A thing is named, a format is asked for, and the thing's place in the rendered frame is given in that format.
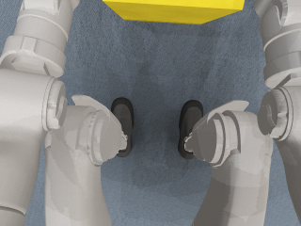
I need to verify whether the right robot forearm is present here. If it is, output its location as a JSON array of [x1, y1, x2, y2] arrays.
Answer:
[[254, 0, 301, 89]]

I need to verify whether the left robot foot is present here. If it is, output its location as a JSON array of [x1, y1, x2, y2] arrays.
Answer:
[[111, 97, 135, 157]]

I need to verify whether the right robot foot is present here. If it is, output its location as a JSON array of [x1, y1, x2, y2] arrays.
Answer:
[[178, 100, 203, 159]]

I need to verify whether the left robot upper arm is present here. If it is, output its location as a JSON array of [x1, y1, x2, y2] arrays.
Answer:
[[0, 68, 68, 226]]

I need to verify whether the robot foot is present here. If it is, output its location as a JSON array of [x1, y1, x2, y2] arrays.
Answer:
[[178, 100, 203, 159], [111, 97, 135, 157]]

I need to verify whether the carton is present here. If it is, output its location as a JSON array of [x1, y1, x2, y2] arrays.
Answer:
[[103, 0, 245, 24]]

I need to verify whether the left robot forearm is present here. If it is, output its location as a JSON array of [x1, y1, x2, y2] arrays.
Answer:
[[0, 0, 80, 78]]

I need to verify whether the right robot upper arm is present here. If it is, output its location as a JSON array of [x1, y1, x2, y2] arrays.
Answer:
[[257, 86, 301, 225]]

